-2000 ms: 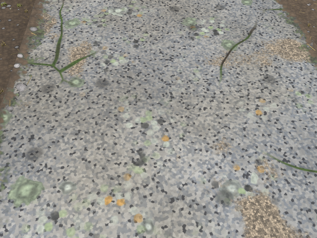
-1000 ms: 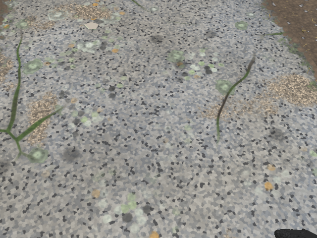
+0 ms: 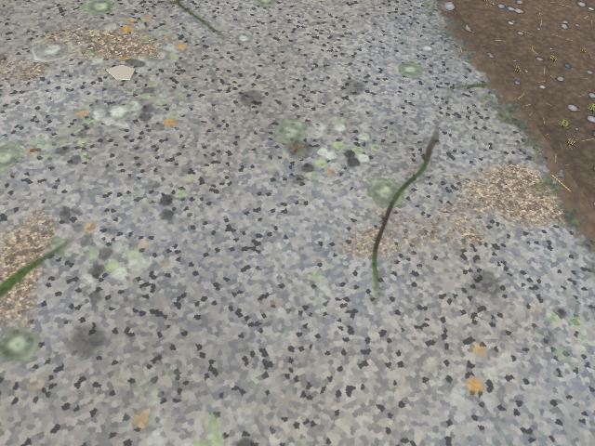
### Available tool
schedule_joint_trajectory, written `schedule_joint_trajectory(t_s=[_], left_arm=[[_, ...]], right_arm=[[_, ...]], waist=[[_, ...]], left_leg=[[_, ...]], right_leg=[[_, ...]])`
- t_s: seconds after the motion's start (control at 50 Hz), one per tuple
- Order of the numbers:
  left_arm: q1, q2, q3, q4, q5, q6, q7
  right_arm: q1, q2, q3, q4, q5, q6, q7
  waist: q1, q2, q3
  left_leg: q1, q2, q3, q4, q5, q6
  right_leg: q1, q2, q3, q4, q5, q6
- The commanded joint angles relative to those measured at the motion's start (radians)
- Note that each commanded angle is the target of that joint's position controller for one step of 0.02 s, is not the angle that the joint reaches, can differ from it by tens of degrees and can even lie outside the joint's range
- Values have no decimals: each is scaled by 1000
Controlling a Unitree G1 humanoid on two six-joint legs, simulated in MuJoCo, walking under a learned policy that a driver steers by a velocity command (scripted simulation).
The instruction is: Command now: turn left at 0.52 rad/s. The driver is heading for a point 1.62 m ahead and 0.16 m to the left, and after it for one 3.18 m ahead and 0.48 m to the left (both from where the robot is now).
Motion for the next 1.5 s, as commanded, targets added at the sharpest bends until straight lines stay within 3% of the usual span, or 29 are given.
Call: schedule_joint_trajectory(t_s=[0.02, 0.18, 0.26, 0.34, 0.36, 0.38, 0.4, 0.42, 0.44, 0.48, 0.54, 0.6, 0.66, 0.72, 0.74, 0.76, 0.78, 0.8, 0.82, 0.86, 0.92, 1.02, 1.06, 1.08, 1.1, 1.12, 1.16, 1.24, 1.5], left_arm=[[-32, 72, 19, -57, -6, -23, 3], [-51, 69, 12, -56, -11, -41, -8], [-26, 84, 12, -52, -15, -62, -23], [69, 69, 4, -19, -24, -85, -54], [100, 74, 5, -8, -18, -91, -56], [171, 114, 7, 3, 2, -97, -53], [247, 218, 26, 28, 26, -100, -56], [219, 192, 21, 22, 29, -116, -62], [174, 132, 5, 9, 10, -124, -58], [163, 103, -7, 7, -14, -124, -47], [228, 100, -13, 27, -11, -126, -40], [244, 115, -15, 40, -7, -113, -37], [291, 153, -8, 58, -12, -94, -44], [258, 133, -18, 56, -23, -85, -42], [276, 111, -27, 64, -15, -90, -44], [294, 63, -46, 47, 18, -98, -45], [410, -27, -73, 57, 16, -98, -40], [360, 53, -55, 59, -1, -85, -34], [321, 97, -40, 49, -16, -71, -30], [294, 82, -36, 59, -10, -44, -13], [298, 45, -41, 67, -2, -31, -4], [268, 32, -49, 82, 5, -27, -14], [232, 69, -47, 69, 25, -27, -18], [207, 126, -38, 58, 16, -26, -16], [180, 132, -32, 73, 3, -30, -21], [163, 92, -40, 70, 4, -38, -27], [156, 66, -48, 82, 12, -54, -30], [172, 71, -51, 110, 2, -62, -28], [151, 63, -59, 164, 2, -46, -22]], right_arm=[[-32, -160, -33, -75, 7, -15, -20], [-45, -204, -47, -97, 7, 6, -24], [-80, -208, -47, -116, 5, 17, -18], [-107, -160, -21, -126, 13, 25, -24], [-86, -127, -7, -122, 6, 21, -26], [-54, -56, 16, -119, -7, 12, -22], [-73, -68, 11, -159, 13, -4, -22], [-97, -139, -5, -164, 21, -24, -21], [-91, -185, -20, -147, 23, -32, -17], [-84, -168, -22, -126, 6, -42, -6], [-165, -96, -3, -144, -3, -64, 11], [-212, -28, 23, -162, -9, -71, 17], [-204, -64, 15, -161, 6, -65, 24], [-103, -102, -4, -122, 1, -55, 23], [-51, -135, -16, -112, -6, -53, 13], [40, -203, -28, -107, -22, -49, 2], [62, -208, -24, -83, -27, -33, 1], [64, -123, -4, -73, -11, -30, 12], [3, -106, 6, -76, -9, -34, 18], [-99, -91, 14, -87, -18, -44, 24], [-153, -80, 18, -68, -30, -46, 17], [-177, -85, 22, -36, -14, -34, 9], [-121, -48, 37, -3, -17, -35, 15], [-94, -55, 34, 2, -28, -35, 19], [-87, -51, 34, 6, -28, -31, 16], [-105, -70, 31, 14, -25, -27, 10], [-103, -66, 30, 27, -15, -21, 2], [-83, -68, 28, 57, -11, -18, 2], [-79, -82, 26, 134, -7, 3, -9]], waist=[[20, 135, -144], [-5, 179, -98], [-4, 193, -111], [45, 187, -131], [57, 154, -127], [61, -3, -162], [55, -186, -103], [57, -173, -21], [43, -128, 30], [38, -115, 31], [80, -87, 24], [94, -102, -8], [95, -127, -57], [22, -97, -82], [-5, -64, -112], [-25, 60, -229], [22, 289, -344], [-11, 237, -310], [4, 197, -208], [34, 152, -130], [70, 173, -119], [85, 140, -126], [69, 79, -92], [26, -1, -60], [10, -77, -39], [29, -53, -25], [31, -49, -47], [35, -11, -96], [32, 39, -79]], left_leg=[[230, 236, -283, -142, 519, 162], [153, 197, -369, -155, 255, 163], [121, 188, -437, -117, 318, 165], [9, 126, -447, -92, -83, 120], [-54, 84, -419, -47, -185, 87], [-160, -3, -311, 170, -318, 32], [-388, -138, -166, 361, -409, 0], [-483, -61, -198, 509, -365, -11], [-503, -22, -199, 553, -273, -16], [-517, 22, -140, 547, -143, -46], [-472, 60, -42, 450, 2, -82], [-303, 44, 19, 230, 34, -109], [-157, 12, 43, 124, 97, -101], [41, -3, 28, -46, 236, -46], [152, 32, -11, -95, 328, -19], [355, 199, -180, -43, 642, 32], [473, 390, -389, -45, 726, 204], [370, 379, -447, -112, 569, 233], [281, 338, -372, -131, 476, 200], [149, 274, -275, -167, 396, 154], [16, 218, -185, -199, 371, 147], [-49, 181, -148, -187, 167, 125], [-102, 127, -132, -179, -47, 38], [-105, 73, -93, -162, -122, 3], [-45, 30, -44, -146, -92, -20], [-7, 29, -41, -113, -41, -26], [23, 37, -41, -79, 105, -12], [73, 43, -34, -46, 275, -5], [108, 50, -34, -44, 316, -13]], right_leg=[[-127, -9, 60, 14, 82, 16], [-22, 11, 82, -293, 120, 42], [69, 30, 87, -388, 93, 31], [304, 31, 20, -642, 232, -20], [399, 1, 42, -704, 235, -45], [522, -173, 243, -773, 128, -109], [546, -329, 573, -880, -68, -262], [479, -394, 696, -927, -238, -344], [454, -353, 603, -931, -266, -317], [481, -273, 458, -941, -163, -253], [466, -217, 300, -957, 108, -239], [414, -168, 148, -899, 497, -228], [400, -194, 133, -845, 625, -224], [376, -187, 132, -749, 650, -174], [349, -148, 95, -662, 664, -133], [249, -91, 43, -479, 431, -76], [110, -18, 4, -269, -50, -18], [89, -25, 55, -154, -221, 7], [45, -49, 59, -72, -216, 10], [49, -80, 57, -93, -130, 12], [186, -84, 38, -237, -24, 21], [380, -51, -12, -571, 258, -4], [452, -105, 54, -676, 412, -39], [414, -137, 69, -657, 427, -70], [313, -114, 61, -655, 273, -96], [280, -98, 53, -671, 241, -87], [299, -87, 41, -668, 349, -55], [344, -78, 28, -639, 454, -51], [344, -58, 8, -652, 442, -52]])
